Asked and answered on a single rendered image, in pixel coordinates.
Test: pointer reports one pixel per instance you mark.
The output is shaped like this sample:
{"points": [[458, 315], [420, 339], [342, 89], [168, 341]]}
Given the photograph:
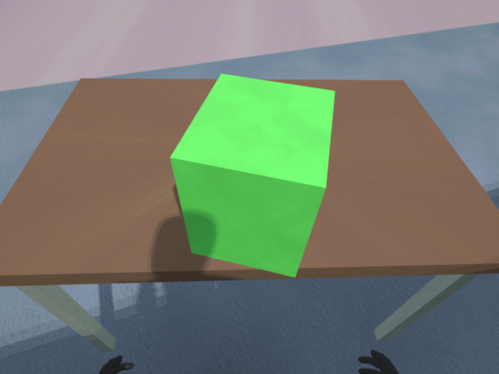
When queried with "table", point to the table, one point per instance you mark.
{"points": [[97, 202]]}

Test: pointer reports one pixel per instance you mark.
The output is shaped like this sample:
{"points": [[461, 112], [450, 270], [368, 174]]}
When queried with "carton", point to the carton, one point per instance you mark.
{"points": [[251, 171]]}

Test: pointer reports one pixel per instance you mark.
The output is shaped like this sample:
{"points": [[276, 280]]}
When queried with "robot right hand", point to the robot right hand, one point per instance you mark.
{"points": [[379, 361]]}

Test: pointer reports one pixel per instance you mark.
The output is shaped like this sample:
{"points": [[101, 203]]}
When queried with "robot left hand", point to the robot left hand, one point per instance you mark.
{"points": [[113, 366]]}

